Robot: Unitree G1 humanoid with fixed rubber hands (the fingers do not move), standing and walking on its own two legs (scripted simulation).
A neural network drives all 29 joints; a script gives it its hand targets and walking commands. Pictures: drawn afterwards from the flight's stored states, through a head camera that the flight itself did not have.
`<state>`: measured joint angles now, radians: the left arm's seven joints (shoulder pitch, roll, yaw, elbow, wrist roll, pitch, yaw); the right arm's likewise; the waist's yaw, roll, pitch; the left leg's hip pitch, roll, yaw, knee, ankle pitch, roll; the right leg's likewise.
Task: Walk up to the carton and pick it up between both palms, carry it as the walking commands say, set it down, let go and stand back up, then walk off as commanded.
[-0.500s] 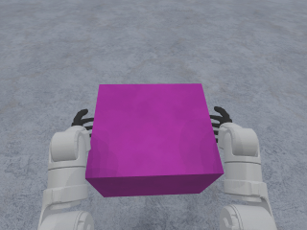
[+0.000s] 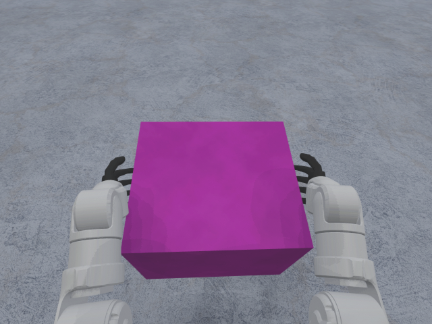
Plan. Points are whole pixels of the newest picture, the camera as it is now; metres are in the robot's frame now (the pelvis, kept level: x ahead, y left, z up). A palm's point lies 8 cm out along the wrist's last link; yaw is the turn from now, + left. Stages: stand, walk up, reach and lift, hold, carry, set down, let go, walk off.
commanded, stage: carry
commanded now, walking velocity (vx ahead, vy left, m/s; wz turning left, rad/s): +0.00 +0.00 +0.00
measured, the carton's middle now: (213, 201) +0.36 +0.00 +0.02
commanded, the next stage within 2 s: none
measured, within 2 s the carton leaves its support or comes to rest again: neither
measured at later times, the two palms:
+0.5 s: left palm (114, 197) +0.32 +0.18 +0.09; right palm (314, 195) +0.32 -0.19 +0.09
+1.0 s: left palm (116, 201) +0.32 +0.18 +0.08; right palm (315, 203) +0.31 -0.19 +0.08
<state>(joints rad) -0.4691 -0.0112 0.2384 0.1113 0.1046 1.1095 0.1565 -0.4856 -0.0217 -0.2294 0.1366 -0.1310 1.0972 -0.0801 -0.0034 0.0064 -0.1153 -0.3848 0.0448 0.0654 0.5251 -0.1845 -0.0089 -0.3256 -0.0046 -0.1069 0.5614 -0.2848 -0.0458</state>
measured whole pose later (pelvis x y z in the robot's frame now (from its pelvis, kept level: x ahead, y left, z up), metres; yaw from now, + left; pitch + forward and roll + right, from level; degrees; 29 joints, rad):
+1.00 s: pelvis +0.00 +0.00 +0.00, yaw -1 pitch +2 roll +1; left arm -0.41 -0.03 0.25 0.21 0.16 0.92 0.10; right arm -0.40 0.01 -0.24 0.22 -0.17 0.91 -0.04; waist -0.01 0.00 -0.12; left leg -0.37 0.04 0.09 0.52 -0.19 0.00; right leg -0.32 -0.01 -0.09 0.56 -0.28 -0.04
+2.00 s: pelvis +0.28 +0.06 +0.01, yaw +23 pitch +5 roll +2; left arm -0.14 -0.13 0.22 -0.35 0.11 1.17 0.16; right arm -0.22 0.06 -0.20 -0.25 -0.13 1.17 -0.05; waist 0.01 0.00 -0.09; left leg -0.61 0.08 0.14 0.93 -0.24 0.02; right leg -0.07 -0.14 -0.33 0.34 -0.33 0.03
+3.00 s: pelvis +0.85 +0.45 +0.00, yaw +57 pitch +4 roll +2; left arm -0.15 -0.13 0.21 -0.36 0.11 1.13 0.15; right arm -0.18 0.08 -0.22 -0.31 -0.13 1.13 -0.04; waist 0.03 -0.01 -0.04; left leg -0.57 0.04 0.19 0.66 -0.16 0.03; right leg 0.00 -0.18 -0.42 0.37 -0.38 0.08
